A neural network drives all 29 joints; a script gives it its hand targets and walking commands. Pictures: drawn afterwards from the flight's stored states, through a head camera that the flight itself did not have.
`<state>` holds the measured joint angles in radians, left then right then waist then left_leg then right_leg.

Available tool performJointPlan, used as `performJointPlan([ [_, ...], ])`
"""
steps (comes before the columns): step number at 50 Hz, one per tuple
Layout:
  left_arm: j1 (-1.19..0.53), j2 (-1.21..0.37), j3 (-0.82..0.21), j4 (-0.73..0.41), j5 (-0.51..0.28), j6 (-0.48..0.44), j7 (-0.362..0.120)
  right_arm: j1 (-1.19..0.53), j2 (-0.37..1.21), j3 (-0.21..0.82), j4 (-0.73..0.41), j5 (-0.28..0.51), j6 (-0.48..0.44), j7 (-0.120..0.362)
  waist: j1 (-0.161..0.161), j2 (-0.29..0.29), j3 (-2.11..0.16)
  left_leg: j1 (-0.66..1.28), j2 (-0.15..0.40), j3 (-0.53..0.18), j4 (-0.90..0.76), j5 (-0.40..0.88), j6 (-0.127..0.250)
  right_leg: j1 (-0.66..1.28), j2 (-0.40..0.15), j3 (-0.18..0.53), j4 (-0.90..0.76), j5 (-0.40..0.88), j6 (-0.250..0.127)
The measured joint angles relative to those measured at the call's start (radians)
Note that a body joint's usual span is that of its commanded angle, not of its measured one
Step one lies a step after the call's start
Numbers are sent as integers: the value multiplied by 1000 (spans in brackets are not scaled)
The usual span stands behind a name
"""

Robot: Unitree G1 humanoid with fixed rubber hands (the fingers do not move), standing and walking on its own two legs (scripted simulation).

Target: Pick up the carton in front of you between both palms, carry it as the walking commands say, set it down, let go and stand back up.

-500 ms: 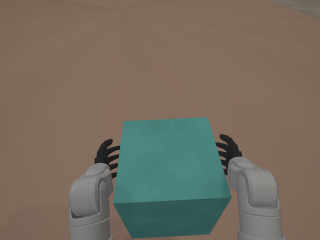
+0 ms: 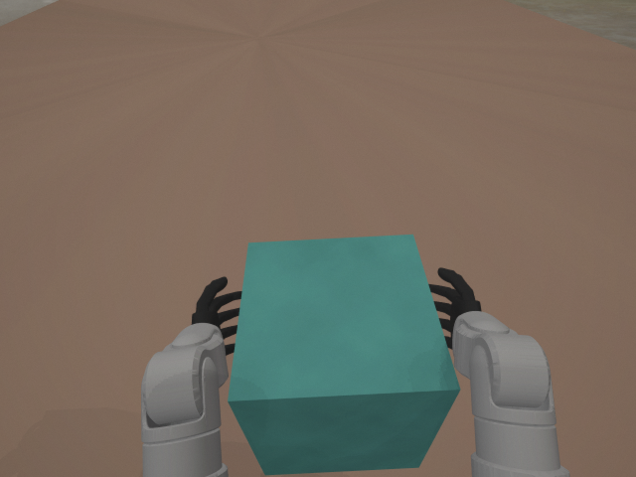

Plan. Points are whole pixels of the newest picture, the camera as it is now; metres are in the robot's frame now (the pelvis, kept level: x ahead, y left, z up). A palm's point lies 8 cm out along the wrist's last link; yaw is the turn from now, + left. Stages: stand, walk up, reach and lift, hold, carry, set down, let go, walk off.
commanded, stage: carry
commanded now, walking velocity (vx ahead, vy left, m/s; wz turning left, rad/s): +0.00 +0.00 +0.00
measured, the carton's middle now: (336, 359) +0.27 +0.00 +0.03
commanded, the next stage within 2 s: hold in 1.28 s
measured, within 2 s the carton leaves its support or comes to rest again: neither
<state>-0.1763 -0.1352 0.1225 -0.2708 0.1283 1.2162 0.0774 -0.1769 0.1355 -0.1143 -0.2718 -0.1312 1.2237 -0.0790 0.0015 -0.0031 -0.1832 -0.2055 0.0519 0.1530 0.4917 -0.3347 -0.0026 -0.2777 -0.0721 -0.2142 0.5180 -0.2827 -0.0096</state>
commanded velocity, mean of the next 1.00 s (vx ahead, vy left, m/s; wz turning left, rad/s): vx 0.00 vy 0.00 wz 0.00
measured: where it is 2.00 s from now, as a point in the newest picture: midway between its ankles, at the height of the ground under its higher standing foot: outside the picture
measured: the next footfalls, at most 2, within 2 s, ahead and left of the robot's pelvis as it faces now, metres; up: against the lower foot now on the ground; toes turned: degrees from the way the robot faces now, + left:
none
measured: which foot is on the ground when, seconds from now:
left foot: down 0.00-1.00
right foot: down 0.00-1.00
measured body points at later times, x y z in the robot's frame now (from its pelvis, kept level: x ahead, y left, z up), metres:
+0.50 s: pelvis -0.01 +0.01 +0.00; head -0.04 +0.01 +0.45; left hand +0.27 +0.16 +0.07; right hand +0.26 -0.15 +0.07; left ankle -0.05 +0.11 -0.74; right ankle -0.01 -0.10 -0.74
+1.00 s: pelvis -0.04 +0.01 +0.00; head -0.07 +0.01 +0.45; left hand +0.26 +0.16 +0.03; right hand +0.26 -0.15 +0.03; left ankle -0.05 +0.11 -0.74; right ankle -0.01 -0.10 -0.74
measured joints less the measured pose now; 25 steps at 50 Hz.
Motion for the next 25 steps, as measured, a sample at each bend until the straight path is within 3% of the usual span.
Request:
performJointPlan([
  [15,1,0,-4,-13,-1,2,2,6,-1,1,-15,4,-2,-1,-1,6,47,-13,-1,12,46,-36,10,-13,-10,17,42,-32,8],
  [25,21,3,-9,83,20,-63,-12,26,-4,3,81,-15,-65,13,-2,8,37,0,-3,15,28,-13,13,1,-10,16,18,-6,7],
])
